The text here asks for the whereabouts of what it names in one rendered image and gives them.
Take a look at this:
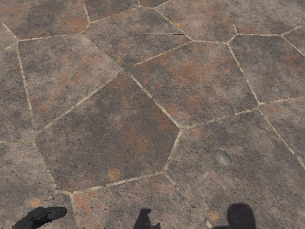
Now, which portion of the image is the left robot hand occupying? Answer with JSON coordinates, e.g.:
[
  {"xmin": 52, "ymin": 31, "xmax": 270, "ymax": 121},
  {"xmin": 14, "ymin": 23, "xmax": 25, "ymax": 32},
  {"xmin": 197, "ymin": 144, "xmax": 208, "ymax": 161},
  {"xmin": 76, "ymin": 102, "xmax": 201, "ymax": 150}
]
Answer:
[{"xmin": 11, "ymin": 206, "xmax": 67, "ymax": 229}]

